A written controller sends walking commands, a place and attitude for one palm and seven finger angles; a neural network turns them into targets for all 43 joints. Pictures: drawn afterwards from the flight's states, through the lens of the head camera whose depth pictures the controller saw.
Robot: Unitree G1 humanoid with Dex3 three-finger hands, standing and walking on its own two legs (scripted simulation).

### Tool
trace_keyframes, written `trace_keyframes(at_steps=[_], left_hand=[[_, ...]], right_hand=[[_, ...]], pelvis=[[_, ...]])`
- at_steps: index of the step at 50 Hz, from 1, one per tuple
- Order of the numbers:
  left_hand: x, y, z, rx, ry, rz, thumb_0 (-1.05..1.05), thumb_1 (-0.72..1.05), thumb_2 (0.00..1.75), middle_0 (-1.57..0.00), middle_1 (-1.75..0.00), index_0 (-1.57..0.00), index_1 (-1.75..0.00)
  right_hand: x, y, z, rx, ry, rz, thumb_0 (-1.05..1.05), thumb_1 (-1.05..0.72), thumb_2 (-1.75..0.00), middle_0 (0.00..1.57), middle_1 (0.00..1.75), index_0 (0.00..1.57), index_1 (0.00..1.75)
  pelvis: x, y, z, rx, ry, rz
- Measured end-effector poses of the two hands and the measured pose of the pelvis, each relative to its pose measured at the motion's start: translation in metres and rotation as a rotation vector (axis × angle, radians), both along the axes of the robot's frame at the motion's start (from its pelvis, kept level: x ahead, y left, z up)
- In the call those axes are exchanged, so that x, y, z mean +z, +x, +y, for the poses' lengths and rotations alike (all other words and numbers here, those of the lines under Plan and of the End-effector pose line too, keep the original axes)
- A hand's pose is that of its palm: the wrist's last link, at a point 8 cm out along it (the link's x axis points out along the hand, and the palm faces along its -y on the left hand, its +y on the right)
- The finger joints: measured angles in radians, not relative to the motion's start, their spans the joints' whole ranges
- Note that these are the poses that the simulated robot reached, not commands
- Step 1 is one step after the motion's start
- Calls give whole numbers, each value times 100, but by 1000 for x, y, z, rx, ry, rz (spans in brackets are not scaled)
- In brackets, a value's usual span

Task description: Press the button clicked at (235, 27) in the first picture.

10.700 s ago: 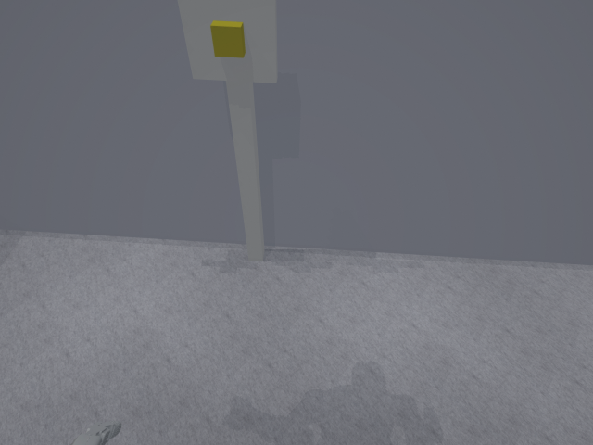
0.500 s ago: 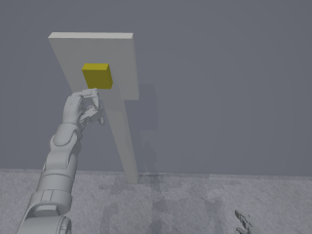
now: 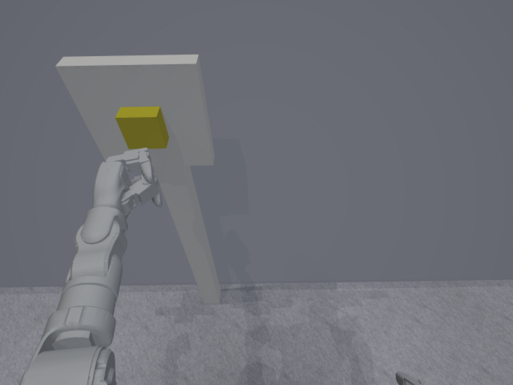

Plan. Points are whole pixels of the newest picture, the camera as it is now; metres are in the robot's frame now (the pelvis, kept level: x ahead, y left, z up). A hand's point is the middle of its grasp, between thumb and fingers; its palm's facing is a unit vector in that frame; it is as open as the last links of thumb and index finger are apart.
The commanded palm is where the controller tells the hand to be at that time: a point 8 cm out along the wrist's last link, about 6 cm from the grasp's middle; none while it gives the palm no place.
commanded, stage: aim a knuckle at the button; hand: left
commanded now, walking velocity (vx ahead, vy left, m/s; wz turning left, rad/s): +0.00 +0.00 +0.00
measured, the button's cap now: (144, 127) +0.50 +0.20 +0.15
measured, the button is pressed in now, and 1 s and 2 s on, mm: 0 7 12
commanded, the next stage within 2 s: press the button with the knuckle in 0.34 s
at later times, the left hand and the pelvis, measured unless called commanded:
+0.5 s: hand (153, 179) +0.40 +0.17 +0.12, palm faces +0.03 -1.00 -0.02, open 3.1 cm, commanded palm +0.38 +0.22 +0.12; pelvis -0.01 +0.01 +0.00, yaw +1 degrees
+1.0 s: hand (155, 163) +0.44 +0.18 +0.12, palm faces +0.03 -1.00 -0.01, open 2.7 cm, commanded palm +0.42 +0.23 +0.12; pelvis +0.00 +0.01 -0.01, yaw +1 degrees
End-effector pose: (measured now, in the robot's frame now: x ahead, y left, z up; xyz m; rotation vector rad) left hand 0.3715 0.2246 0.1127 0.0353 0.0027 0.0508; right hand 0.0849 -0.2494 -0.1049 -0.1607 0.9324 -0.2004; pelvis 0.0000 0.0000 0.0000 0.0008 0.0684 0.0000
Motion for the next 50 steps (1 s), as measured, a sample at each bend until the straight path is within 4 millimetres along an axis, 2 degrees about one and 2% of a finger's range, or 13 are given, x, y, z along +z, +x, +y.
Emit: trace_keyframes(at_steps=[4, 8, 14, 25, 31, 42, 50], left_hand=[[7, -7, -1, -6, -2, -39, 2, 90, 90, -130, -150, -130, -150], [14, -5, -1, -11, -15, -52, 2, 90, 90, -130, -150, -130, -150], [5, 3, -2, -19, -20, 9, 1, 90, 90, -130, -150, -130, -150], [9, 4, -1, -24, -12, -45, 2, 90, 90, -130, -150, -130, -150], [2, 18, 0, -17, -21, 11, 1, 90, 90, -130, -150, -130, -150], [7, 44, 4, -20, -26, -5, 0, 89, 90, -130, -150, -130, -150], [3, 47, 8, -18, -27, -4, -4, 83, 91, -130, -150, -130, -150]], right_hand=[[2, 11, 2, 22, -7, -30, 1, -91, -90, 20, 30, 20, 30], [6, 21, 5, 40, -10, -61, 1, -91, -90, 20, 30, 20, 30], [8, 26, 8, 54, -10, -82, 1, -91, -90, 20, 30, 20, 30], [1, 7, 12, 34, -2, -25, 1, -91, -90, 20, 30, 20, 30], [-2, -3, 13, 22, -10, 16, 1, -91, -90, 20, 30, 20, 30], [-6, -22, 8, -7, -26, 83, 1, -91, -90, 20, 30, 20, 30], [-9, -32, 6, -15, -30, 125, 1, -91, -90, 20, 30, 20, 30]], pelvis=[[0, -4, 0, 7, -1, -7], [0, -7, 0, 15, -1, -11], [-2, -11, 1, 18, -1, 0], [-2, -7, 6, 12, -3, 1], [-3, -8, 9, 14, -5, 13], [-4, -4, 11, 9, -7, 47], [-6, -3, 12, 11, -11, 62]])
